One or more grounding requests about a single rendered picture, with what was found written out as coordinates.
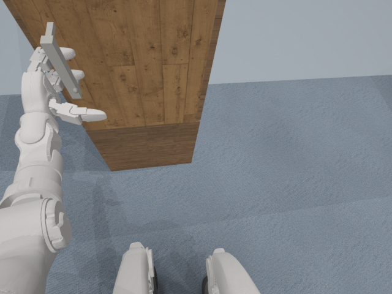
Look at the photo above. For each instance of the handle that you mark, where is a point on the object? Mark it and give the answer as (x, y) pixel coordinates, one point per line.
(58, 61)

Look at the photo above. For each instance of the left robot forearm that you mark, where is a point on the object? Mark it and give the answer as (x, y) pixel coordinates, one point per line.
(40, 167)

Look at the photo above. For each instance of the left robot thigh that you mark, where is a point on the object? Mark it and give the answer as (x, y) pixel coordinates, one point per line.
(137, 267)

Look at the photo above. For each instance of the cupboard door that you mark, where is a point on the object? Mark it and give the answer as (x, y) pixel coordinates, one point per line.
(144, 60)

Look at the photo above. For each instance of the robot right shin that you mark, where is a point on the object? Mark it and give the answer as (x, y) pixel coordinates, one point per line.
(210, 289)

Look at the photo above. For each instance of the left robot hand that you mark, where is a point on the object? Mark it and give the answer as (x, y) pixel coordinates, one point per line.
(37, 90)

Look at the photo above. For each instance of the robot left upper arm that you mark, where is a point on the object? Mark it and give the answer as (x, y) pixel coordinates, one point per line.
(31, 235)

